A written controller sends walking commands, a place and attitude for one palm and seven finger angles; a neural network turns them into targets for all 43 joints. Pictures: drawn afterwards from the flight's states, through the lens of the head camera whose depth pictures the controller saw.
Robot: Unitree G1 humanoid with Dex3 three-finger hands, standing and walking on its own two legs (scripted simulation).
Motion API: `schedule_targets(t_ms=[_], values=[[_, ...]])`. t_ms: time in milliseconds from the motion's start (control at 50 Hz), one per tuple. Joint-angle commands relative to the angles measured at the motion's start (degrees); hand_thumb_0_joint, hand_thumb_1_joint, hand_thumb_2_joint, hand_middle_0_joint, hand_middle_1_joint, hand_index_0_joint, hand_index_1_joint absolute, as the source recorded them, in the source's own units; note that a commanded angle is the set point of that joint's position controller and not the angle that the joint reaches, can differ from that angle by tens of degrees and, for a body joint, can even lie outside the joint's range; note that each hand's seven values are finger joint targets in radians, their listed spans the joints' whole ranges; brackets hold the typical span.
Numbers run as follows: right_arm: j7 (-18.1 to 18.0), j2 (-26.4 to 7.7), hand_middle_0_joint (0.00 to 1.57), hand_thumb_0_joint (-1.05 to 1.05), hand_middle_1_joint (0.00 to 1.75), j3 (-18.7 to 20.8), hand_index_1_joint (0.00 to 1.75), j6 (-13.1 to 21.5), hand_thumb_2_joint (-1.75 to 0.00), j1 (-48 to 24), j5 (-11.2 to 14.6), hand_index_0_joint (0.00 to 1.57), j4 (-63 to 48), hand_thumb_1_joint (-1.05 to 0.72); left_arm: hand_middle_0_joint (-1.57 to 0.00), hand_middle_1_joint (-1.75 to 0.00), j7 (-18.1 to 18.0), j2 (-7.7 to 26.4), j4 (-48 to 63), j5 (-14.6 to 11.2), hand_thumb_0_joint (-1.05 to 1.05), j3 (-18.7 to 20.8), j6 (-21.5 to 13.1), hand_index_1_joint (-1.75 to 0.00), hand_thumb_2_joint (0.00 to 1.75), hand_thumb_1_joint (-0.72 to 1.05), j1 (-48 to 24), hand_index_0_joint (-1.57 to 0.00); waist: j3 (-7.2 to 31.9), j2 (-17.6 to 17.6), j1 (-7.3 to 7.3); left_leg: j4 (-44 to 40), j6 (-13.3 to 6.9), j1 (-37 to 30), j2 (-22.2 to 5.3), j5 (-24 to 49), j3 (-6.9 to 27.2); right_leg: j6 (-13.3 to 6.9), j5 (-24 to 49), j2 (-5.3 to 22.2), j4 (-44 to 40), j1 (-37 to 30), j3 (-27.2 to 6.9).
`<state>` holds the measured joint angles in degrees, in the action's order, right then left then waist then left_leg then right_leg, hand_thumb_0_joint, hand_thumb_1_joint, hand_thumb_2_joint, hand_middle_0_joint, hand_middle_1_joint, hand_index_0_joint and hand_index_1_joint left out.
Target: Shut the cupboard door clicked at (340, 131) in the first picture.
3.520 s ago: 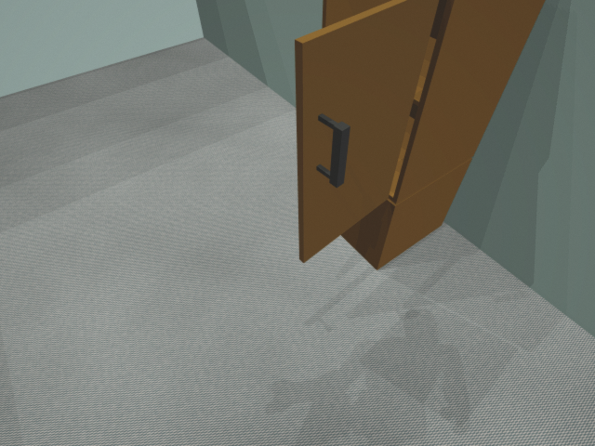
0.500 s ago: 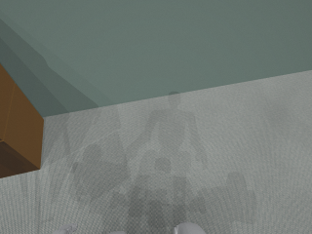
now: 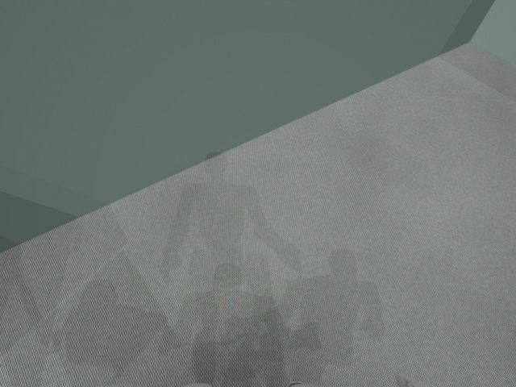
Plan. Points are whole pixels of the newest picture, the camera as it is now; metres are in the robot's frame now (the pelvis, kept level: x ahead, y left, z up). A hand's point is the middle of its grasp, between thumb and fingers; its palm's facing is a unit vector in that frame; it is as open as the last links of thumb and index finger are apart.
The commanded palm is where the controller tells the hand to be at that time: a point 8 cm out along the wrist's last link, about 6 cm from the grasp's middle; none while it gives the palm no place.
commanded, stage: walk around to get in front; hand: left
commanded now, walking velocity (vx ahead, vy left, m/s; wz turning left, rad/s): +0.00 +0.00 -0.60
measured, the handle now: out of the picture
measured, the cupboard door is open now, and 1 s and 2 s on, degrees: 96 96 96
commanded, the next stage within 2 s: walk to a spot facing it in 1.72 s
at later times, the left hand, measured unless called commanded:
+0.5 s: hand (183, 370) +0.16 +0.14 -0.16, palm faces -0.29 -0.93 -0.23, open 7.4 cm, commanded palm none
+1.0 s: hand (299, 273) +0.35 -0.07 -0.15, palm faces -0.60 -0.77 -0.21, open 7.4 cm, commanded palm none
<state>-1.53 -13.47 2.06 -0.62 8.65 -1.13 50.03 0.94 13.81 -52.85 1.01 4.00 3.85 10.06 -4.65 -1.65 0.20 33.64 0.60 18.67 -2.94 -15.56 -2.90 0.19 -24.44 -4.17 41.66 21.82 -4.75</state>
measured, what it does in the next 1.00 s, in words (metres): steps to the right, turning right: right foot, then left foot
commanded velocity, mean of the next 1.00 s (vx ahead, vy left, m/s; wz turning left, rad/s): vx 0.22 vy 0.00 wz -0.53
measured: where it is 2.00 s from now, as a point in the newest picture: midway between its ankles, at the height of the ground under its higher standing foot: (367, 320)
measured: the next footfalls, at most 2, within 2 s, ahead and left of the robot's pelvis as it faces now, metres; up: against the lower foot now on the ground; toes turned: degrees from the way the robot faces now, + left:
right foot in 0.26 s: +0.03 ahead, -0.16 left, +0.00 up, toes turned -13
left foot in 0.54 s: +0.12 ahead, +0.07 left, +0.00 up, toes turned -14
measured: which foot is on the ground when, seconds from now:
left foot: down 0.00-0.26, up 0.28-0.52, down 0.54-0.88, up 0.90-1.00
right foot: up 0.00-0.24, down 0.26-0.54, up 0.56-0.86, down 0.88-1.00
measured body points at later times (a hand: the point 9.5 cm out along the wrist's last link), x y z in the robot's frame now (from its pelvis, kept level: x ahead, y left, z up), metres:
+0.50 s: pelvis +0.02 -0.04 +0.01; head +0.07 -0.04 +0.45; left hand +0.18 +0.19 -0.14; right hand +0.02 -0.32 -0.12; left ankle +0.06 +0.09 -0.70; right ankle -0.01 -0.15 -0.73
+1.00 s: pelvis +0.12 -0.14 +0.00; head +0.17 -0.18 +0.44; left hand +0.38 -0.03 -0.14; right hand -0.06 -0.33 -0.15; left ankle +0.15 +0.02 -0.65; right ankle +0.10 -0.24 -0.73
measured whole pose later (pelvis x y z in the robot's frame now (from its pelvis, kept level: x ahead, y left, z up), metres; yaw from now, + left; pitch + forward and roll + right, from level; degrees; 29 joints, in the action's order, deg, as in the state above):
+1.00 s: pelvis +0.12 -0.14 +0.00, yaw -34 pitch +0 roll -1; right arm 0.2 -13.4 2.6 -1.2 18.6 -1.6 58.8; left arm 1.9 12.8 -52.1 1.2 3.5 -1.5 4.1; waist -6.7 0.6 -3.8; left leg 66.3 4.2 24.7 -9.7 -24.6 -4.1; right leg -3.3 -15.5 -0.2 34.9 20.2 6.6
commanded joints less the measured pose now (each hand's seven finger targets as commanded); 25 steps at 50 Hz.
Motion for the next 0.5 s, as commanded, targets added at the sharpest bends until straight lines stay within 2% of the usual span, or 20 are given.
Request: schedule_targets(t_ms=[0, 20, 40, 60, 100, 140, 180, 200, 220, 240, 260, 280, 300, 320, 360, 400, 420, 440, 460, 480], values=[[-1.0, -12.7, 0.2, 0.0, 0.3, 2.5, 0.3, 1.3, -0.9, 5.4, -1.0, 0.2, -3.1, -0.9, -0.2, -0.3, 1.0, 6.4, 6.5, 0.4, 0.0, 2.1, -1.9, -0.3, 0.9, 0.9, -4.0, -0.2, 5.7, 11.8, -1.09, -15.5, -10.3, -9.5, -21.1, 20.4, 16.3, 2.3, -7.3, 5.0, 24.5, 10.7, 2.6], [-1.1, -11.7, 0.2, 0.0, 0.3, 2.2, 0.3, 1.2, -0.9, 3.9, -1.0, 0.2, -3.4, -0.9, -0.2, -0.3, 1.4, 5.4, 6.2, 0.2, 0.0, 1.9, -1.6, -0.3, 0.9, 0.9, -4.2, -0.2, 5.3, 12.6, -0.47, -14.1, -8.9, -9.7, -18.6, 23.9, 10.4, 2.8, -5.7, 5.6, 23.2, 9.9, 4.0], [-1.1, -11.2, 0.2, 0.0, 0.3, 2.1, 0.3, 1.0, -0.9, 3.8, -1.1, 0.2, -3.4, -0.9, -0.2, -0.3, 1.6, 4.8, 6.3, 0.1, 0.0, 1.6, -1.2, -0.3, 0.9, 0.9, -4.4, -0.2, 5.5, 13.0, -0.45, -12.8, -7.8, -10.5, -16.8, 26.6, 6.1, 3.1, -5.1, 5.8, 19.8, 8.6, 5.4], [-1.2, -11.0, 0.2, 0.0, 0.3, 2.2, 0.3, 0.9, -0.9, 4.0, -1.0, 0.2, -3.4, -0.9, -0.2, -0.3, 1.8, 4.1, 6.3, 0.2, 0.0, 1.4, -1.2, -0.3, 0.9, 0.9, -4.5, -0.2, 5.9, 14.0, -0.72, -11.4, -7.1, -11.2, -16.1, 28.5, 3.2, 3.1, -5.1, 5.7, 15.6, 6.7, 7.2], [-0.9, -12.0, 0.2, 0.0, 0.3, 2.8, 0.3, 0.7, -0.9, 6.5, -1.0, 0.2, -2.4, -0.9, -0.2, -0.3, 1.9, 3.7, 6.6, 0.1, 0.0, 1.0, -1.2, -0.3, 0.9, 0.9, -5.7, -0.2, 7.2, 13.9, -2.1, -10.0, -6.5, -11.7, -16.1, 29.0, 1.3, 2.6, -4.1, 4.7, 8.0, 2.4, 9.5], [-0.5, -13.1, 0.2, 0.0, 0.3, 3.2, 0.3, 0.5, -0.9, 7.3, -0.9, 0.2, -1.9, -0.9, -0.2, -0.3, 1.9, 3.8, 6.7, 0.0, 0.0, 0.8, -1.5, -0.3, 0.9, 0.9, -5.8, -0.2, 7.5, 14.4, -2.45, -8.6, -5.9, -11.5, -16.7, 27.5, 0.5, 1.9, -2.3, 3.9, 1.6, -1.1, 11.0], [-0.1, -13.1, 0.2, 0.0, 0.3, 3.5, 0.3, 0.1, -0.9, 6.0, -0.5, 0.2, -2.0, -0.9, -0.2, -0.3, 1.7, 4.9, 5.7, 0.1, 0.0, 1.1, -1.9, -0.3, 0.9, 0.9, -2.7, -0.2, 7.3, 13.4, -0.66, -4.2, -3.1, -8.3, -15.6, 22.2, -2.1, 1.0, 6.9, 3.4, -9.7, -8.2, 12.1], [0.1, -12.3, 0.2, 0.0, 0.3, 3.5, 0.3, 0.0, -0.9, 5.2, -0.1, 0.2, -2.5, -0.9, -0.2, -0.3, 1.4, 7.2, 4.7, 0.2, 0.0, 1.6, -2.3, -0.3, 0.9, 0.9, 0.4, -0.2, 7.6, 8.9, 1.0, 1.4, -0.5, -3.1, -14.1, 16.0, -3.6, -0.4, 14.3, 5.6, -16.5, -15.7, 9.1], [0.3, -8.4, 0.2, 0.0, 0.3, 2.9, 0.3, -0.2, -0.9, 4.5, 0.5, 0.2, -4.3, -0.9, -0.2, -0.3, 0.6, 13.5, 3.8, 0.9, 0.0, 2.8, -2.9, -0.3, 0.9, 0.9, 3.6, -0.2, 8.8, -9.3, 2.4, 13.6, 3.4, 9.9, -7.0, -1.7, -9.4, -5.4, 27.5, 19.4, -21.9, -25.3, -9.2], [0.2, -6.9, 0.2, 0.0, 0.3, 2.0, 0.3, -0.6, -0.9, -0.7, 0.6, 0.2, -6.8, -0.9, -0.2, -0.3, -0.2, 17.3, 2.7, 0.1, 0.0, 3.6, -2.9, -0.3, 0.9, 0.9, 7.6, -0.2, 8.4, -16.5, 6.04, 24.7, 4.3, 15.7, -2.4, -23.5, -4.2, -11.8, 39.9, 28.3, -23.1, -22.1, -18.8], [0.0, -7.1, 0.2, 0.0, 0.3, 1.9, 0.3, -1.0, -0.9, -0.6, 0.9, 0.2, -6.6, -0.9, -0.2, -0.3, -0.8, 16.7, 2.8, 0.0, 0.0, 3.5, -2.7, -0.3, 0.9, 0.9, 6.9, -0.2, 7.8, -10.9, 5.45, 28.7, 3.6, 14.9, -3.2, -21.0, 0.7, -13.6, 32.3, 27.0, -22.4, -18.1, -17.8], [-0.4, -6.9, 0.2, 0.0, 0.3, 2.1, 0.3, -1.2, -0.9, -1.2, 0.8, 0.2, -5.2, -0.9, -0.2, -0.3, -1.3, 14.5, 3.3, 0.3, 0.0, 3.5, -2.7, -0.3, 0.9, 0.9, 3.0, -0.2, 7.0, -15.4, 3.51, 31.1, 3.7, 16.8, -3.5, -18.1, 2.4, -13.1, 30.8, 22.8, -21.5, -17.2, -17.4], [-0.3, -7.6, 0.2, 0.0, 0.3, 2.3, 0.3, -1.2, -0.9, -0.9, 0.7, 0.2, -4.4, -0.9, -0.2, -0.3, -1.5, 12.6, 4.2, 0.2, 0.0, 2.9, -2.5, -0.3, 0.9, 0.9, 0.0, -0.2, 5.8, -15.5, 2.3, 31.0, 3.9, 15.9, -3.9, -15.0, 2.8, -12.1, 30.7, 20.8, -21.1, -15.0, -13.6], [0.0, -6.9, 0.2, 0.0, 0.3, 2.2, 0.3, -1.2, -0.9, 0.1, 0.5, 0.2, -3.9, -0.9, -0.2, -0.3, -1.5, 11.6, 4.9, 0.3, 0.0, 2.6, -2.5, -0.3, 0.9, 0.9, -1.4, -0.2, 6.3, -13.1, 1.06, 29.2, 4.3, 13.6, -3.3, -12.5, 1.9, -11.2, 29.0, 18.8, -21.1, -13.6, -11.4], [0.7, -5.5, 0.2, 0.0, 0.3, 1.9, 0.3, -0.9, -0.9, 1.1, 0.3, 0.2, -3.3, -0.9, -0.2, -0.3, -1.4, 11.3, 5.0, 0.6, 0.0, 2.5, -2.7, -0.3, 0.9, 0.9, -1.8, -0.2, 7.4, -7.7, 0.48, 21.4, 4.5, 8.5, -2.2, -10.8, 0.3, -10.8, 20.4, 17.6, -21.7, -11.5, -11.5], [1.1, -4.7, 0.2, 0.0, 0.3, 1.8, 0.3, -0.3, -0.9, 1.6, 0.2, 0.2, -3.1, -0.9, -0.2, -0.3, -0.8, 12.4, 4.8, 0.7, 0.0, 2.8, -2.9, -0.3, 0.9, 0.9, -1.3, -0.2, 7.1, -6.8, 0.84, 12.8, 4.2, 4.8, -0.3, -10.2, -1.6, -10.8, 8.5, 16.4, -22.7, -9.7, -13.5], [1.2, -4.8, 0.2, 0.0, 0.3, 1.8, 0.3, 0.1, -0.9, 2.1, 0.2, 0.2, -2.9, -0.9, -0.2, -0.3, -0.5, 12.6, 4.6, 0.7, 0.0, 2.8, -3.0, -0.3, 0.9, 0.9, -1.3, -0.2, 6.1, -7.7, 0.7, 9.2, 3.9, 2.9, 0.5, -9.8, -2.1, -10.8, 3.0, 15.8, -23.4, -8.1, -14.9], [1.2, -5.0, 0.2, 0.0, 0.3, 2.0, 0.3, 0.5, -0.9, 3.5, 0.1, 0.2, -2.6, -0.9, -0.2, -0.3, -0.2, 12.4, 4.5, 0.6, 0.0, 2.9, -3.0, -0.3, 0.9, 0.9, -1.8, -0.2, 5.2, -7.6, -0.08, 4.9, 3.6, -0.7, 1.3, -8.1, -2.7, -10.2, -1.7, 14.9, -23.4, -5.1, -15.3], [1.2, -4.9, 0.2, 0.0, 0.3, 1.9, 0.3, 1.0, -0.9, 6.5, 0.1, 0.2, -1.8, -0.9, -0.2, -0.3, -0.1, 11.9, 4.5, 0.6, 0.0, 2.7, -3.1, -0.3, 0.9, 0.9, -2.9, -0.2, 4.9, -7.6, -1.95, -0.9, 3.3, -6.0, 1.4, -5.9, -3.0, -8.9, -6.4, 13.3, -22.0, -1.4, -14.8], [0.7, -6.7, 0.2, 0.0, 0.3, 2.2, 0.3, 1.5, -0.9, 10.6, 0.0, 0.2, -0.4, -0.9, -0.2, -0.3, 0.3, 10.4, 5.4, 0.3, 0.0, 2.4, -3.0, -0.3, 0.9, 0.9, -4.7, -0.2, 4.3, -3.9, -4.29, -8.1, 2.4, -15.7, 0.1, -4.9, -2.5, -6.5, -10.3, 10.7, -18.1, 7.2, -12.5]])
